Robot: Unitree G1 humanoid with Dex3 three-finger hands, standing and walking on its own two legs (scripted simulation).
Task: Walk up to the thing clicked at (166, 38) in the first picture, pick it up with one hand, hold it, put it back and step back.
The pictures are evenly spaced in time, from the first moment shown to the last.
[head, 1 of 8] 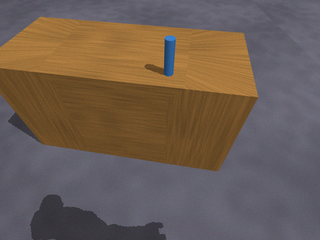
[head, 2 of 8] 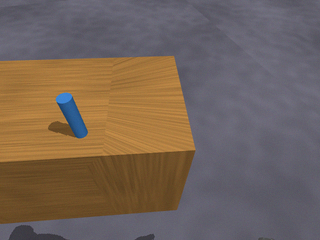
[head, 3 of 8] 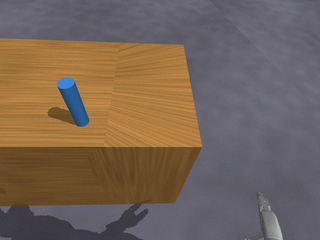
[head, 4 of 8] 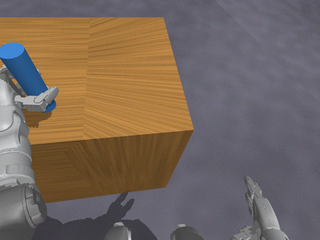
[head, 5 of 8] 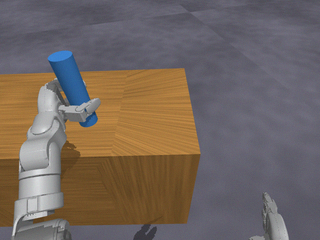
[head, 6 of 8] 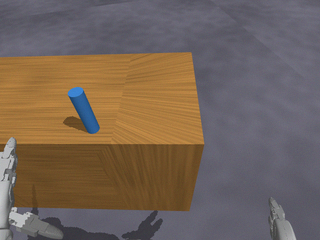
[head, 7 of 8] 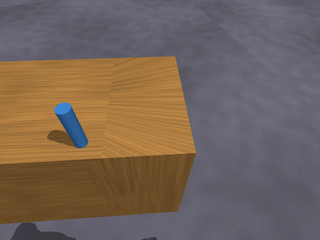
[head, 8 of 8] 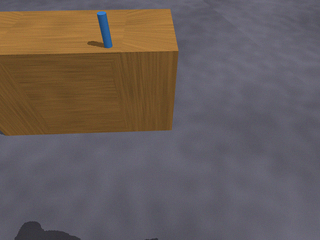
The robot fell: no
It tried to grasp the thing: yes
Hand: left
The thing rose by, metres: 0.26
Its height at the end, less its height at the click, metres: +0.00
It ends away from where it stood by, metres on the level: 0.03
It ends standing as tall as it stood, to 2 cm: yes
